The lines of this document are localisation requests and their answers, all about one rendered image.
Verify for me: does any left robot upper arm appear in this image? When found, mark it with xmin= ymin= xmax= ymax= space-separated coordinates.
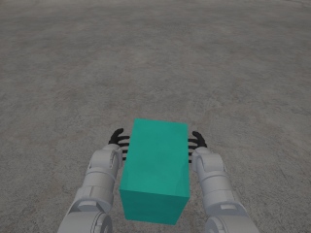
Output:
xmin=58 ymin=211 xmax=113 ymax=233

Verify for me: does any right robot upper arm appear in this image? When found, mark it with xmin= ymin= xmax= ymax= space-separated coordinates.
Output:
xmin=204 ymin=215 xmax=259 ymax=233

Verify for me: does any carton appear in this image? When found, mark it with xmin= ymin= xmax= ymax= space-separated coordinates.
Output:
xmin=119 ymin=118 xmax=190 ymax=225

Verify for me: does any robot right hand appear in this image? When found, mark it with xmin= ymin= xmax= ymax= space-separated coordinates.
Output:
xmin=188 ymin=131 xmax=207 ymax=163

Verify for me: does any robot right forearm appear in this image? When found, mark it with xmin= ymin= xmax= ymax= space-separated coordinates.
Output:
xmin=191 ymin=147 xmax=259 ymax=231

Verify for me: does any robot left hand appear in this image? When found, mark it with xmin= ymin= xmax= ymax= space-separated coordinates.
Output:
xmin=108 ymin=128 xmax=130 ymax=161

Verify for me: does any robot left forearm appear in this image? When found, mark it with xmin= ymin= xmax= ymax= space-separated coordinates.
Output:
xmin=57 ymin=144 xmax=123 ymax=233

